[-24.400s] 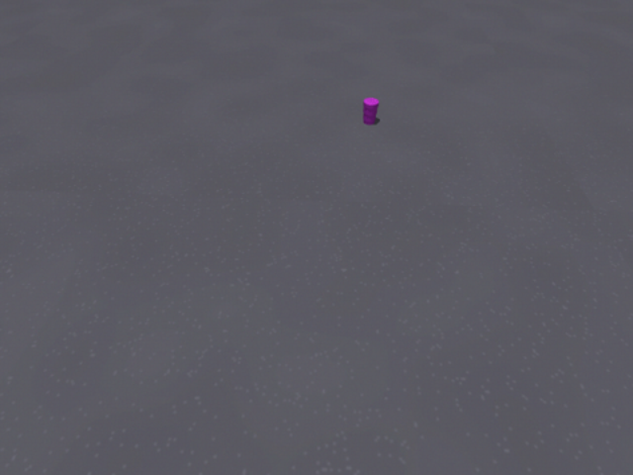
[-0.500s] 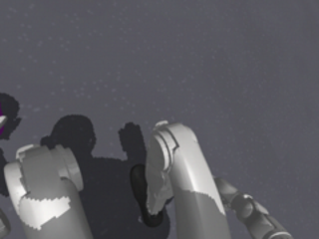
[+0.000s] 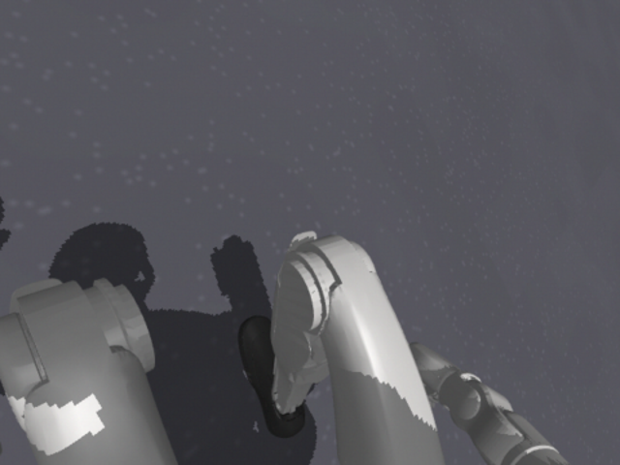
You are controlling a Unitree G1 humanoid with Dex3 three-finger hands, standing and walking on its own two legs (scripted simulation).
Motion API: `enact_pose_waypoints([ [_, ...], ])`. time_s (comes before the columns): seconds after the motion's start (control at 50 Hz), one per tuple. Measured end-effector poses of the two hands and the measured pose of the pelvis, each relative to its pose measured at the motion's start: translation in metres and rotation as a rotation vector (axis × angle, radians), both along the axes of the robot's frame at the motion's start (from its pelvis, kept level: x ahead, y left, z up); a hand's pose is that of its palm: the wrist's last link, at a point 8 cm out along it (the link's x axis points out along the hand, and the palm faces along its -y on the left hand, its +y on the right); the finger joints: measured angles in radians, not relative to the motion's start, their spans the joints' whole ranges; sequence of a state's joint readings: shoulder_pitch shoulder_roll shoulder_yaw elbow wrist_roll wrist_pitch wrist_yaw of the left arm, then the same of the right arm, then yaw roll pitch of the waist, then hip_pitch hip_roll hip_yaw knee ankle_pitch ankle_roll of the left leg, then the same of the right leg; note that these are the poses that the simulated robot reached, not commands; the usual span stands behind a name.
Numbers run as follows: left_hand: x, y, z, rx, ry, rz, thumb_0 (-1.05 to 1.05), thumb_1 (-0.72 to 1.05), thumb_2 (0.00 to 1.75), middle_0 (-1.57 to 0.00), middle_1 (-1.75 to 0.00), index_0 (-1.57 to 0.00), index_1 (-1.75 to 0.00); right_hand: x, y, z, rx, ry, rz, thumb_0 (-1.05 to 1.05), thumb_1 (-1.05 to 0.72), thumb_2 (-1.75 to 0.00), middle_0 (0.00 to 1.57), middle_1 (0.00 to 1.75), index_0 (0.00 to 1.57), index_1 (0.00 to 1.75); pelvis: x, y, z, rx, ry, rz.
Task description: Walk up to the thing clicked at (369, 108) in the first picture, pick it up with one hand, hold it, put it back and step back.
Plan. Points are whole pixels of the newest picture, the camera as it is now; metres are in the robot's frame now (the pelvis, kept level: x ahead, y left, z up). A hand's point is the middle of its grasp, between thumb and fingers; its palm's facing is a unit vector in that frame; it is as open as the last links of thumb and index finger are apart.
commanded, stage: loosen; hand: left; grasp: from the side
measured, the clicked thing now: out of the picture +0.41 +0.30 -0.21
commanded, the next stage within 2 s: open in 0.16 s
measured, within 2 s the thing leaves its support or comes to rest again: rests again in 1.02 s
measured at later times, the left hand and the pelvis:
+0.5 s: hand out of the picture +0.42 +0.31 -0.17, palm faces +0.44 -0.90 +0.01, open 13.7 cm; pelvis +0.00 +0.01 +0.00, yaw -1 degrees
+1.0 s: hand out of the picture +0.41 +0.34 -0.13, palm faces +0.47 -0.88 +0.01, open 17.5 cm; pelvis +0.00 +0.00 +0.01, yaw +0 degrees
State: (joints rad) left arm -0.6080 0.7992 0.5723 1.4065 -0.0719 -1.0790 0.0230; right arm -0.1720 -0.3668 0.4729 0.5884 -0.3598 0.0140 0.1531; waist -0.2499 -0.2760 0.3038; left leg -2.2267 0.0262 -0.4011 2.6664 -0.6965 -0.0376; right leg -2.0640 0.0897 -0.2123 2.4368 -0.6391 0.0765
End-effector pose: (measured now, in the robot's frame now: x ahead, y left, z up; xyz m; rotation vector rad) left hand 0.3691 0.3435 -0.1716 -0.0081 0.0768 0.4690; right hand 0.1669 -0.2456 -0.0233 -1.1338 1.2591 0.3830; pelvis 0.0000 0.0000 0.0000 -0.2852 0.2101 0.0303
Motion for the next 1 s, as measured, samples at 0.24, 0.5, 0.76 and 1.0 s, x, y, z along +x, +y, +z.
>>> enact_pose_waypoints([
  [0.24,0.001,0.002,-0.001,-0.001,-0.027,0.003,-0.01,-0.50,0.98,-0.73,-0.96,-0.61,-0.91,0.002,0.007,0.005,-0.015,-0.009,0.027,-0.01,-0.91,-0.90,0.21,0.30,0.20,0.30,-0.001,0.003,0.000,-0.016,-0.016,-0.008],
  [0.5,0.005,0.003,0.007,0.003,-0.049,-0.009,-0.01,-0.47,0.43,-0.57,-0.53,-0.54,-0.51,-0.001,0.012,0.009,-0.013,-0.018,0.028,-0.01,-0.91,-0.90,0.21,0.30,0.21,0.30,-0.004,0.005,0.001,-0.024,-0.025,-0.012],
  [0.76,0.004,0.001,0.005,-0.005,-0.057,0.001,-0.02,-0.60,0.12,-0.21,-0.13,-0.20,-0.14,-0.005,0.011,0.009,-0.015,-0.012,0.031,-0.01,-0.91,-0.90,0.21,0.30,0.21,0.30,-0.005,0.005,0.000,-0.021,-0.032,-0.015],
  [1.0,0.002,0.036,0.043,0.058,-0.150,0.022,-0.02,-0.55,0.08,-0.06,-0.02,-0.06,-0.03,0.001,0.009,0.008,0.009,-0.037,-0.026,0.00,-0.90,-0.90,0.21,0.30,0.21,0.30,-0.002,0.001,0.005,-0.007,0.007,-0.004],
])
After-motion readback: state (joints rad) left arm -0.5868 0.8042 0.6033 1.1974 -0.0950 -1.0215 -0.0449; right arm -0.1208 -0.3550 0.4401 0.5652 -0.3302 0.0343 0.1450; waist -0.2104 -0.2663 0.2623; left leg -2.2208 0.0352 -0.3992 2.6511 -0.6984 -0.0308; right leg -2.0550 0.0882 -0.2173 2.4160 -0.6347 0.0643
